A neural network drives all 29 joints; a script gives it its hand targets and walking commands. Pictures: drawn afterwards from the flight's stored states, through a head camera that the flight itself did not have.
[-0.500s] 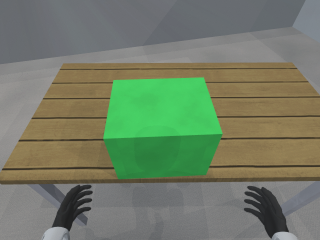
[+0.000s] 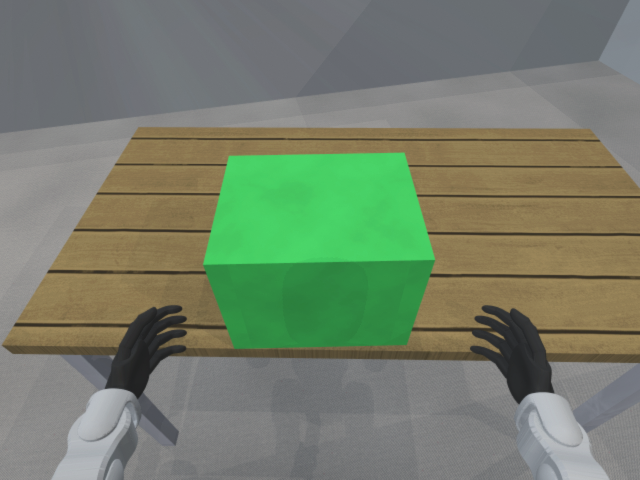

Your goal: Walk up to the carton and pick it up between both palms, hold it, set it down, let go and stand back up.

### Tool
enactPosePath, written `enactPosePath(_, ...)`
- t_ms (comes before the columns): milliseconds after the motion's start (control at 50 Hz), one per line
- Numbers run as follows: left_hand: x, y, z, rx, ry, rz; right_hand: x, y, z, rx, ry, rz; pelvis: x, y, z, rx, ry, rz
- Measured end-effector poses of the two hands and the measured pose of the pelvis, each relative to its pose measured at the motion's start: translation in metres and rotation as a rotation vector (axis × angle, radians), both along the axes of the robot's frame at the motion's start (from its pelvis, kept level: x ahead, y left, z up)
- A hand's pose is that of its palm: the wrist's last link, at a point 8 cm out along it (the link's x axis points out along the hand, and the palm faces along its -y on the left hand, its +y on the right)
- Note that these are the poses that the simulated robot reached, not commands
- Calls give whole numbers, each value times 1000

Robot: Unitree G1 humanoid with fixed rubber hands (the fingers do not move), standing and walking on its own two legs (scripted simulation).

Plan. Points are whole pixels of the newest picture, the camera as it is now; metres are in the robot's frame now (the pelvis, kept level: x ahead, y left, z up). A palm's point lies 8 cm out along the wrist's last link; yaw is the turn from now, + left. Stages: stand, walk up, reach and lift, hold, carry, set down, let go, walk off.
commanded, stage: reach and lift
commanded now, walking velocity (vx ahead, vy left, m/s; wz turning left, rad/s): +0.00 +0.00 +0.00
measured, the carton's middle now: (318, 251) +0.44 +0.04 +0.02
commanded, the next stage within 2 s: none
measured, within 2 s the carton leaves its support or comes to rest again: neither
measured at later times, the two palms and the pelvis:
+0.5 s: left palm (146, 293) +0.32 +0.25 +0.07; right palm (534, 313) +0.31 -0.23 +0.07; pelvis -0.01 +0.00 +0.00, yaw -1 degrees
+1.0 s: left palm (156, 228) +0.39 +0.25 +0.12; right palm (537, 252) +0.37 -0.24 +0.11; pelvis -0.02 +0.01 +0.00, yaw -1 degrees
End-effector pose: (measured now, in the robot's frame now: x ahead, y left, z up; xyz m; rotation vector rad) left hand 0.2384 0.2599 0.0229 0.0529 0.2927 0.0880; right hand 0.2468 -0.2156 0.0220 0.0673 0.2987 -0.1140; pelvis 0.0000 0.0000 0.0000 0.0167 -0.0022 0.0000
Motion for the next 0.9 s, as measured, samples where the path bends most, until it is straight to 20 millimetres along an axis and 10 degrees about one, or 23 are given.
enactPosePath(900, 144, -9, 87, -28, -7, 5, 115, -15, 82, -46, -23, -20, -20, 6, 0, -23, 128, -17)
